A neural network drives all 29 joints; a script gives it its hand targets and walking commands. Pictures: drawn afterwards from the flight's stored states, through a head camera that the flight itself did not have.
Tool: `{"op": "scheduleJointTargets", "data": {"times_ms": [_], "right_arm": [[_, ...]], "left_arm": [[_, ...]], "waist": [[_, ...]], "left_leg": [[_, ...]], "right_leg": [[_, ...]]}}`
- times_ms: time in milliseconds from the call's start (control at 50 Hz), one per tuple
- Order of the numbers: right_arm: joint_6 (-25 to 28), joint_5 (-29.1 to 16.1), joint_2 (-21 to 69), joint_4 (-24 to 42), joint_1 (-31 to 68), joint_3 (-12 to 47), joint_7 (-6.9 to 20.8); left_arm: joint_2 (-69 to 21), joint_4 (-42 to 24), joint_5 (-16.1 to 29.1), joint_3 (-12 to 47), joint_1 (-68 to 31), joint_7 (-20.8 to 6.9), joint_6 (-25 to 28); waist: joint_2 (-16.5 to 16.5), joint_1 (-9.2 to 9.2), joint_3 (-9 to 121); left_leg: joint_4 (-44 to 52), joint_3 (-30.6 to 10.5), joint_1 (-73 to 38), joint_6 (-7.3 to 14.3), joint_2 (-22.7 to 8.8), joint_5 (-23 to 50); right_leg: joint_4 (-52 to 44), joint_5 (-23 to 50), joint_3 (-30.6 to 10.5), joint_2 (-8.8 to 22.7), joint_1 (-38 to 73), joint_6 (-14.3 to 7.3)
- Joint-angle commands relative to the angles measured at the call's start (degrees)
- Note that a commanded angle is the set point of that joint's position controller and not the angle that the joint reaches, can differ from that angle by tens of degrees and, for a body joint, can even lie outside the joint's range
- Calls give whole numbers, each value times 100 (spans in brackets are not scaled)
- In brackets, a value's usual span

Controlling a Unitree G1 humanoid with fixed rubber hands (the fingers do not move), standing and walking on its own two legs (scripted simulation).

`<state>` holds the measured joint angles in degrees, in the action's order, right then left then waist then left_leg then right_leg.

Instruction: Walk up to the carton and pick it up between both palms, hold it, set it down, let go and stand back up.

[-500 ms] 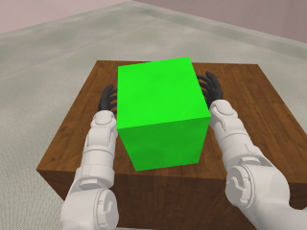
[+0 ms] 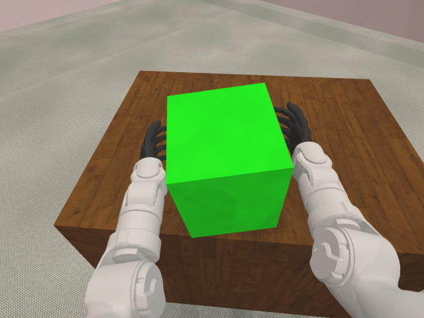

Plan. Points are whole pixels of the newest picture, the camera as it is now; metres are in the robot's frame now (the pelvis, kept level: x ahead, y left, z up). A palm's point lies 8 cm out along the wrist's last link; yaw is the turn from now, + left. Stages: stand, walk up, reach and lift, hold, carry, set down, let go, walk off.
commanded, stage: set down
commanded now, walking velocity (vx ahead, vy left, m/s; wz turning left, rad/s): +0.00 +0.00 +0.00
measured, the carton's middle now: (225, 166) +0.43 +0.01 +0.06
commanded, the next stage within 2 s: none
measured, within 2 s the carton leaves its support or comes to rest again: rests again in 1.84 s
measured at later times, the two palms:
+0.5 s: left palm (154, 165) +0.40 +0.16 +0.08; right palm (295, 146) +0.44 -0.13 +0.11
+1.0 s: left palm (155, 165) +0.40 +0.15 +0.08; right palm (298, 148) +0.44 -0.14 +0.10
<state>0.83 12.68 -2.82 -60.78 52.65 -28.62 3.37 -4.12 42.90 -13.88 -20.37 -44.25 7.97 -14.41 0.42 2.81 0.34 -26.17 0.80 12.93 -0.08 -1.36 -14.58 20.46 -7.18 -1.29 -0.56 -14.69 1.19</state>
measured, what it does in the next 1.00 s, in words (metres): stands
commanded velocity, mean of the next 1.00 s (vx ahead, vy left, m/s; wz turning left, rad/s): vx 0.00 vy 0.00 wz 0.00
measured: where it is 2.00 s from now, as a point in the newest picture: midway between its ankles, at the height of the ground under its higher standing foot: outside the picture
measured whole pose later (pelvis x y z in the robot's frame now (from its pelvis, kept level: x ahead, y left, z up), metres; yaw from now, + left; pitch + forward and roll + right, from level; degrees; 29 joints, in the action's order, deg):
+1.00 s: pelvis +0.00 +0.00 +0.00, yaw +0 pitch +5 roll -1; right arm 4.9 19.6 -1.6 -60.8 51.2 -34.1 5.4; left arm -5.1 44.5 -13.9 -20.4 -42.1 8.8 -8.0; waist 0.4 2.9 2.3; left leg -26.2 0.8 17.0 -0.1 -1.4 -14.4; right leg 20.5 -7.0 -1.3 -0.6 -18.8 1.2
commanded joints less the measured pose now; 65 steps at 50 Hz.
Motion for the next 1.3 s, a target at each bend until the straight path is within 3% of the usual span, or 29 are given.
{"op": "scheduleJointTargets", "data": {"times_ms": [0,100,300,380,440,720,740,800,880,940,1000,1080,1140,1160,1280], "right_arm": [[364,263,2659,41,3232,992,818],[479,448,2793,184,3175,1011,814],[629,484,2875,212,2985,1051,821],[690,589,2861,187,2919,1002,801],[712,578,2899,169,2820,1072,790],[622,874,2776,158,2581,674,877],[606,921,2813,136,2574,693,880],[634,958,2816,275,2586,651,917],[605,1034,2771,223,2458,611,916],[633,1028,2893,319,2501,654,919],[615,1031,2850,230,2376,581,952],[617,1108,2850,299,2235,577,943],[648,1071,2874,432,2242,609,960],[667,1083,2875,385,2280,577,956],[656,1115,2827,309,2004,578,962]], "left_arm": [[-2787,-635,-108,1115,-4093,-367,567],[-2871,-707,-131,1138,-4015,-345,717],[-2978,-613,-200,1150,-3676,-329,873],[-3014,-697,-134,1295,-3772,-331,984],[-3012,-679,-210,1224,-3601,-338,1006],[-2855,-336,-408,760,-3310,-475,1013],[-2777,-258,-512,617,-3233,-498,1001],[-2802,-237,-512,606,-3091,-506,999],[-2720,-199,-557,514,-3081,-535,1022],[-2686,-151,-552,448,-3004,-556,1067],[-2663,-119,-649,373,-2960,-553,1098],[-2585,18,-711,222,-2726,-584,1103],[-2579,-18,-768,155,-2591,-581,1130],[-2652,-47,-707,275,-2653,-577,1146],[-2607,-64,-765,226,-2537,-581,1196]], "waist": [[172,-48,3709],[46,-33,4040],[136,29,4249],[151,-96,4420],[176,-24,4218],[-21,-36,3594],[-98,46,3462],[19,49,3459],[-89,-14,3374],[-221,87,3415],[-79,67,3306],[-237,89,3164],[-164,161,3243],[-142,86,3203],[-105,67,3182]], "left_leg": [[478,346,-1146,-504,27,2818],[385,345,-1117,-531,-17,3158],[242,334,-1234,-564,-64,3547],[201,324,-1238,-586,-62,3715],[178,325,-1183,-589,-63,3817],[493,369,-825,-443,-45,2807],[530,399,-678,-403,-30,2671],[523,379,-803,-424,-56,2816],[581,394,-612,-384,-8,2590],[616,421,-460,-313,4,2482],[627,430,-391,-315,24,2408],[647,446,-334,-292,28,2393],[652,434,-264,-286,52,2438],[630,407,-283,-314,23,2441],[577,375,-412,-336,5,2642]], "right_leg": [[-146,1305,648,-219,1111,-110],[-27,1693,668,-236,1224,-88],[-2,1776,670,-229,1019,-114],[-21,1931,717,-233,1066,-114],[6,2010,672,-223,1101,-115],[-40,1411,675,-155,1179,-46],[-32,1398,641,-132,1267,-45],[-1,1402,679,-133,1202,-21],[-8,1466,662,-113,1325,-12],[49,1587,628,-76,1473,29],[39,1467,609,-64,1444,3],[75,1578,620,-56,1514,56],[118,1665,615,-60,1553,48],[126,1581,635,-87,1443,46],[78,1494,632,-75,1317,15]]}}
